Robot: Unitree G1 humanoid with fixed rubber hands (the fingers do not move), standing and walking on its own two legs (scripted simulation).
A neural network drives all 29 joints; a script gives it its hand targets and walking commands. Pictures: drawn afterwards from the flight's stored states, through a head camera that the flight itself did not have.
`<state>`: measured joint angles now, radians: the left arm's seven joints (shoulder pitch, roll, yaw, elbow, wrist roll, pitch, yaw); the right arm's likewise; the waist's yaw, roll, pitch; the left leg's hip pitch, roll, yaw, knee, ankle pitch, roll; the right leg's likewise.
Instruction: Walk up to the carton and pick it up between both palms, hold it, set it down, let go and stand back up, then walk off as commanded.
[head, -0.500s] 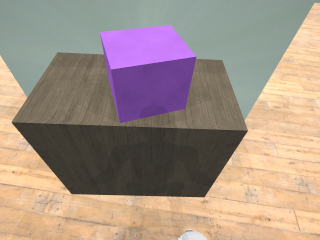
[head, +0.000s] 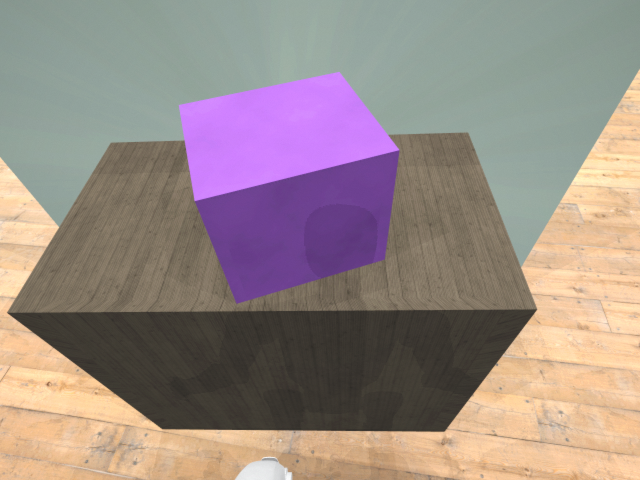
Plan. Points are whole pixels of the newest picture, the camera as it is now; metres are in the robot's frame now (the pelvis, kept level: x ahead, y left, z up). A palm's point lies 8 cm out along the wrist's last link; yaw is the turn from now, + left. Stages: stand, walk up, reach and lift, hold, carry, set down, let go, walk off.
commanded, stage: walk up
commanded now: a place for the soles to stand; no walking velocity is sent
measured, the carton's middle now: (288, 187) +0.53 +0.06 +0.06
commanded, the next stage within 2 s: none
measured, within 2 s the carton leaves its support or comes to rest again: neither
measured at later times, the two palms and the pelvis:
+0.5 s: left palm out of the picture +0.15 +0.43 -0.09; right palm (524, 456) +0.17 -0.23 -0.05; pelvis +0.10 +0.10 +0.01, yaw +2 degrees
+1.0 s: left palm out of the picture +0.15 +0.39 -0.07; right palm (540, 465) +0.17 -0.26 -0.09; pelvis +0.09 +0.06 +0.00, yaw +1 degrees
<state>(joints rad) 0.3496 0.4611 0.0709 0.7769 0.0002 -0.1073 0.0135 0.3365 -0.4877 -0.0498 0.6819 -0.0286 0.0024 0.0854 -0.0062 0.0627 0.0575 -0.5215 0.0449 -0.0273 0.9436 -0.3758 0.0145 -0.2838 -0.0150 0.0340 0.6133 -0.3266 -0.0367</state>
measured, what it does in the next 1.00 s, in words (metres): walks ahead: left foot, then right foot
